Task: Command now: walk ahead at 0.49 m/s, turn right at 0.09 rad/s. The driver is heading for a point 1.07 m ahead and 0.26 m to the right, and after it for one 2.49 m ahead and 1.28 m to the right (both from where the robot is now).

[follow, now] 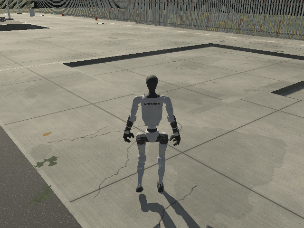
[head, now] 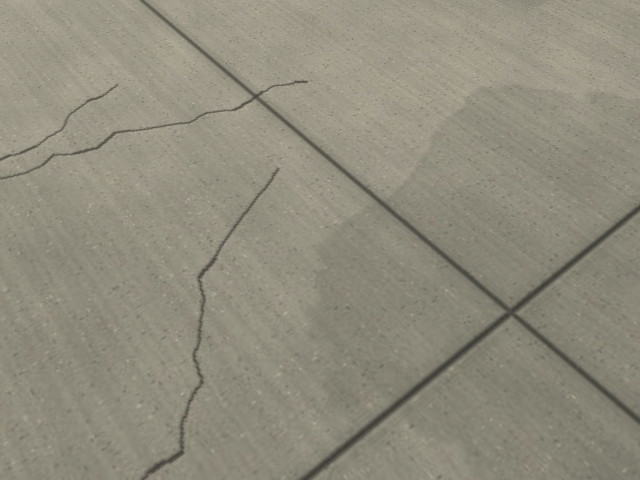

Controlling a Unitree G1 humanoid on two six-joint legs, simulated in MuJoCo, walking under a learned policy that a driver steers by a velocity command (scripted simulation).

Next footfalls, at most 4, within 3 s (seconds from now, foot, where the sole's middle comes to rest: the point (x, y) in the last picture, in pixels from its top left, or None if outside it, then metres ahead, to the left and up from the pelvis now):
0.30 left None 0.32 0.13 -0.77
0.82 right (440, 463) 0.51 -0.20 -0.77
1.40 left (410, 306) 0.89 -0.18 -0.77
1.92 right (504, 237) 1.11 -0.44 -0.77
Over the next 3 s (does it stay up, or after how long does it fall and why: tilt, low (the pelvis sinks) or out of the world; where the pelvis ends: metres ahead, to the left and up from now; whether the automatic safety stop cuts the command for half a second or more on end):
stays up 1.46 -0.61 -0.02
